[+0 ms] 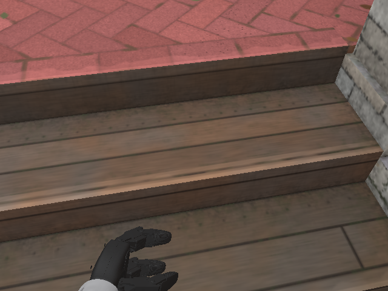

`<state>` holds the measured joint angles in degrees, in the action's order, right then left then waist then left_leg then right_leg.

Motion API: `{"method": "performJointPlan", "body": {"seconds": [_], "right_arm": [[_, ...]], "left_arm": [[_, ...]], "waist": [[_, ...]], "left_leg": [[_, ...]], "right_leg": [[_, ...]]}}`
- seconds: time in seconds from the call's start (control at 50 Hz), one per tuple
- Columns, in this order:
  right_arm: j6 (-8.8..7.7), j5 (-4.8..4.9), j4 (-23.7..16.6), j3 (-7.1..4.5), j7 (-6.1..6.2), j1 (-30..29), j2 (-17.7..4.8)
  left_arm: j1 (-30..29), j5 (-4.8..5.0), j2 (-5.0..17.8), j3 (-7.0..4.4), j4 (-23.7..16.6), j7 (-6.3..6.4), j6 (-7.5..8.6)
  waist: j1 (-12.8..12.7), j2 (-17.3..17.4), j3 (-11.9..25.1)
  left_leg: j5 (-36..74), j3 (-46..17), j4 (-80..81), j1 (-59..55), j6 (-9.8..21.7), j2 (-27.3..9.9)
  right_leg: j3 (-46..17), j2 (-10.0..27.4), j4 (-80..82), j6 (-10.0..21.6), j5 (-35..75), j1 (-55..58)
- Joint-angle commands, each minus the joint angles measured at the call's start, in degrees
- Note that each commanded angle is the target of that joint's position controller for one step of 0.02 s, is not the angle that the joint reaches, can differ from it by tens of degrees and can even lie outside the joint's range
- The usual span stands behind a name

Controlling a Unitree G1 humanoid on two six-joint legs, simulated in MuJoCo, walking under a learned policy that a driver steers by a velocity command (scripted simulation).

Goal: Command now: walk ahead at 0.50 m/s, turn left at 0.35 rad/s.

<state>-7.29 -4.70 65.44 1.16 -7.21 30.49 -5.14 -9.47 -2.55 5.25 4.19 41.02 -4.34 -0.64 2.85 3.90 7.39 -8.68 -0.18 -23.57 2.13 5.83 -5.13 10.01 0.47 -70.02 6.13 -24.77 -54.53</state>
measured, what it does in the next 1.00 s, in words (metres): climbs, turning left: left foot 0.15 m higher, then right foot 0.15 m higher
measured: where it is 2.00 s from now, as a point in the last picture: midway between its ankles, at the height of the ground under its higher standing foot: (89, 32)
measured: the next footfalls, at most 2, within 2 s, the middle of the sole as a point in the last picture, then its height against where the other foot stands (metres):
left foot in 0.48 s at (136, 284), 0.15 m higher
right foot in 0.96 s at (172, 146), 0.15 m higher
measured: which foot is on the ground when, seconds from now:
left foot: down 0.00-0.00, up 0.02-0.46, down 0.48-1.00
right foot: down 0.00-0.50, up 0.52-0.94, down 0.96-1.00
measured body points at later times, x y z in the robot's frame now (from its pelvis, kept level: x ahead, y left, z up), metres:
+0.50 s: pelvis +0.30 +0.03 +0.13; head +0.30 +0.04 +0.58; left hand +0.18 +0.18 -0.02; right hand +0.61 -0.05 +0.08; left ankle +0.40 +0.15 -0.46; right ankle +0.12 -0.10 -0.59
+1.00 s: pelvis +0.61 +0.09 +0.29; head +0.61 +0.08 +0.74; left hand +0.77 +0.34 +0.23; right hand +0.65 -0.11 +0.13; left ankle +0.42 +0.15 -0.44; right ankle +0.76 +0.04 -0.32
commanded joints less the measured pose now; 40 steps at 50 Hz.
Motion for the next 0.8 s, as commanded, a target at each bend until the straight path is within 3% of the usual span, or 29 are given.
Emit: {"method": "performJointPlan", "body": {"seconds": [0.02, 0.04, 0.06, 0.1, 0.12, 0.14, 0.16, 0.18, 0.2, 0.22, 0.26, 0.32, 0.36, 0.38, 0.4, 0.44, 0.48, 0.5, 0.52, 0.54, 0.56, 0.6, 0.62, 0.64, 0.66, 0.68, 0.72, 0.74, 0.8], "right_arm": [[1.18, 2.55, -0.9, -3.05, -1.75, 1.8, -5.3], [1.15, 3.64, -1.6, -4.17, -1.11, -1.9, -5.8], [0.46, 3.13, -2.1, -4.13, 0.04, -4.5, -4.2], [0.71, 2.97, -4.8, -3.0, 1.14, -10.6, -2.6], [1.58, 3.38, -5.9, -2.23, 1.17, -11.7, -0.8], [2.58, 3.14, -6.9, -1.83, 1.32, -12.7, 0.0], [3.24, 4.01, -7.5, -1.32, 0.77, -14.1, 1.2], [3.4, 3.68, -7.2, -1.18, 0.47, -14.2, 0.1], [3.42, 3.65, -8.0, -1.07, 0.54, -15.5, -0.1], [3.48, 4.39, -10.2, -0.45, 0.28, -19.6, -0.6], [3.38, 3.89, -15.6, 0.4, 1.2, -29.4, -2.2], [3.64, 4.28, -20.3, 1.67, 2.32, -37.0, -3.7], [5.37, 4.41, -22.9, 1.54, 3.06, -42.1, -4.6], [7.01, 3.94, -24.0, 2.03, 2.58, -45.7, -3.4], [8.4, 2.85, -24.8, 2.08, 1.86, -47.4, -2.0], [9.23, 4.39, -26.2, 1.25, 1.04, -43.2, -2.9], [7.82, 4.85, -22.5, -1.43, 1.96, -30.0, -8.4], [6.94, 4.81, -19.6, -3.03, 3.64, -20.9, -12.2], [6.92, 4.42, -16.8, -4.12, 4.62, -10.9, -13.8], [7.42, 1.54, -11.6, -4.83, 5.46, 0.4, -16.3], [6.94, 0.81, -10.7, -6.83, 5.56, 2.4, -19.5], [4.32, 1.96, -7.9, -5.28, 5.73, -5.9, -12.0], [4.23, 2.5, -6.8, -4.19, 5.12, -9.0, -8.2], [4.55, 2.28, -6.5, -2.56, 4.32, -13.8, -4.3], [4.39, 0.81, -6.1, -1.4, 3.58, -17.7, -2.3], [3.81, 1.44, -5.9, -1.21, 3.58, -19.4, -2.3], [2.4, 0.81, -6.4, -1.35, 3.56, -19.1, -4.5], [1.95, -0.38, -4.6, -0.97, 4.13, -13.1, -4.5], [1.78, -2.79, -0.2, 0.17, 4.67, -2.9, -3.6]], "left_arm": [[42.1, -2.15, 15.0, -6.11, 10.6, 1.5, 0.76], [39.1, -1.5, 16.3, -6.76, 12.7, 2.4, 3.05], [32.3, -0.27, 13.4, -6.41, 13.9, 2.51, 4.03], [23.5, -0.28, 2.8, -3.72, 15.5, 1.2, 3.32], [20.7, -0.91, -0.9, -2.59, 16.2, 1.25, 3.24], [20.2, -1.29, -1.9, -2.17, 17.0, 1.5, 3.78], [20.1, -1.46, -1.4, -2.99, 17.8, 1.82, 4.44], [18.3, -0.93, -1.1, -3.09, 16.7, 2.43, 4.82], [16.8, -1.63, -0.6, -3.05, 15.9, 2.87, 5.53], [21.2, -3.06, 0.0, -3.02, 18.2, 2.88, 5.62], [28.9, -5.18, 1.2, -2.17, 22.0, 2.54, 5.69], [38.6, -7.16, 4.1, -2.0, 26.2, 2.38, 5.74], [42.4, -7.57, 4.1, -1.6, 26.3, 1.88, 5.57], [36.5, -5.73, 4.6, -1.57, 23.5, 0.66, 5.18], [36.1, -3.08, 5.4, -1.53, 22.1, 0.16, 5.87], [40.0, -2.01, 14.2, -3.22, 23.5, -0.19, 8.57], [37.4, -0.74, 19.5, -5.05, 21.8, -0.61, 9.28], [39.1, -3.48, 16.5, -4.89, 21.0, -0.92, 9.31], [39.4, -4.6, 15.5, -4.82, 20.2, -1.66, 9.02], [36.5, -4.04, 11.3, -4.45, 19.3, -3.7, 7.48], [32.8, -0.08, 9.9, -5.24, 17.5, -4.02, 6.36], [27.7, -1.47, 5.6, -4.93, 16.3, -2.1, 6.93], [24.6, -1.78, 4.5, -4.06, 14.0, -1.36, 6.97], [22.2, -1.22, 2.8, -3.27, 12.3, -0.68, 6.81], [22.9, -1.2, 3.4, -2.96, 11.7, -0.09, 5.83], [24.2, -1.55, 3.6, -2.74, 12.3, -0.03, 4.96], [23.7, -0.61, 5.4, -2.94, 11.9, 0.6, 3.78], [21.5, 0.38, 4.9, -2.48, 10.7, 0.62, 3.79], [9.3, -0.09, 4.5, -1.02, 4.7, 1.76, 4.28]], "waist": [[-16.8, -15.0, 15.9], [-13.9, -11.0, 4.6], [-10.0, -11.8, 0.1], [-4.4, -2.5, 2.0], [-1.7, -1.0, 1.9], [0.5, -1.1, 0.5], [1.5, -2.1, -2.3], [2.0, -4.3, -1.6], [3.1, -5.4, -2.9], [1.4, -8.6, -3.0], [-0.5, -4.8, -5.1], [-3.5, -3.5, -5.0], [-5.0, -6.6, -4.7], [-3.7, -6.5, -6.7], [-3.4, -8.3, -6.7], [2.1, -11.5, -4.6], [5.9, -13.8, -2.6], [5.3, -11.1, 6.8], [7.9, -7.2, 13.7], [9.4, 2.3, 14.6], [9.9, 1.9, 8.6], [4.3, -0.1, -0.8], [1.4, -0.1, -1.1], [-2.4, -3.5, 0.1], [-5.4, -8.4, -0.3], [-7.1, -6.9, -1.0], [-7.8, -3.9, -2.4], [-5.7, 0.4, -2.6], [-2.2, -2.0, -5.1]], "left_leg": [[5.7, -14.1, -60.3, 41.6, 0.9, 7.9], [10.1, -18.1, -75.6, 48.7, 1.3, 6.8], [10.5, -16.6, -84.0, 51.0, 2.5, 6.1], [10.6, -14.6, -94.4, 56.9, 7.7, 5.9], [11.4, -14.6, -94.8, 58.8, 9.4, 4.5], [10.1, -13.6, -92.4, 60.9, 10.3, 3.8], [8.8, -11.7, -91.6, 62.5, 11.0, 2.3], [4.1, -9.2, -90.9, 60.9, 9.5, 1.4], [2.9, -7.5, -92.0, 60.2, 8.9, 1.1], [-1.8, -3.9, -102.7, 64.5, 9.8, 2.4], [-3.0, -5.0, -100.7, 74.6, 12.8, 2.5], [-1.5, -4.6, -86.3, 85.2, 13.5, 0.9], [5.8, -0.7, -75.8, 82.8, 10.9, -0.4], [-0.4, 3.5, -64.3, 71.2, 9.2, -2.5], [-5.4, 9.1, -63.0, 57.4, 7.3, -0.1], [-3.1, 11.8, -58.5, 42.7, 5.7, 6.7], [-7.9, 12.2, -38.6, 36.3, 4.4, 13.2], [7.6, 4.4, -44.6, 14.4, 8.1, 11.6], [7.4, -8.3, -33.8, -3.2, 10.5, 9.5], [0.0, -30.6, -13.6, -13.8, 14.7, 1.5], [-11.1, -45.2, -2.7, -3.6, 14.3, -3.0], [-16.4, -40.9, -3.2, 13.8, 14.6, -2.6], [-11.1, -38.7, -3.7, 15.5, 15.4, -2.0], [-8.4, -33.2, -3.5, 18.5, 13.9, -1.1], [-5.4, -28.1, -2.7, 22.5, 12.8, -0.2], [-2.6, -22.8, -2.5, 24.1, 11.5, 0.8], [-1.4, -15.1, 0.7, 29.7, 9.1, 2.6], [-1.5, -15.9, 1.8, 28.8, 9.5, 2.4], [-5.6, -18.1, 1.7, 18.7, 7.6, -0.2]], "right_leg": [[-59.1, 19.0, 42.7, 17.4, 7.8, 59.6], [-54.6, 18.5, 44.6, 12.4, -2.6, 47.6], [-46.0, 18.2, 44.1, 12.1, -0.3, 39.8], [-33.7, 19.2, 43.3, 9.8, 19.3, 37.3], [-28.1, 18.4, 44.2, 7.2, 22.4, 34.7], [-20.6, 16.0, 44.8, 5.4, 24.8, 34.0], [-11.6, 13.0, 47.1, 3.0, 23.3, 32.7], [-8.7, 13.2, 49.5, 5.2, 22.4, 30.4], [-6.0, 12.5, 52.8, 5.2, 21.0, 27.8], [-5.3, 12.0, 54.0, 5.9, 21.0, 30.2], [-3.1, 12.3, 55.2, 4.9, 22.9, 37.4], [-2.1, 13.5, 56.8, 4.6, 22.6, 53.2], [-1.2, 14.6, 60.9, 5.1, 26.2, 55.0], [2.7, 15.6, 67.3, 5.2, 28.9, 46.3], [5.2, 15.1, 69.4, 6.5, 38.9, 37.5], [7.4, 17.4, 61.0, 6.0, 91.9, 41.3], [7.4, 19.2, 48.7, 4.2, 104.8, 55.5], [6.0, 17.5, 35.5, 1.3, 104.3, 43.2], [1.9, 12.8, 22.0, -0.8, 81.4, 29.6], [-3.4, 2.5, 4.0, -2.5, 21.5, 13.4], [-17.4, -1.8, -21.1, -1.9, 20.5, 6.8], [-23.7, -2.0, -40.4, 0.3, 24.2, -0.3], [-23.6, -3.6, -47.4, 2.6, 23.1, -5.7], [-23.8, -3.0, -48.9, 4.9, 23.0, -8.5], [-22.1, -1.4, -45.8, 5.6, 25.1, -9.8], [-19.5, -0.2, -45.0, 5.4, 22.9, -12.3], [-15.2, 2.4, -43.5, 3.3, 17.9, -10.7], [-13.4, 1.4, -53.5, 3.4, 13.9, -14.0], [-15.0, 3.0, -54.0, 6.5, 7.9, -28.1]]}}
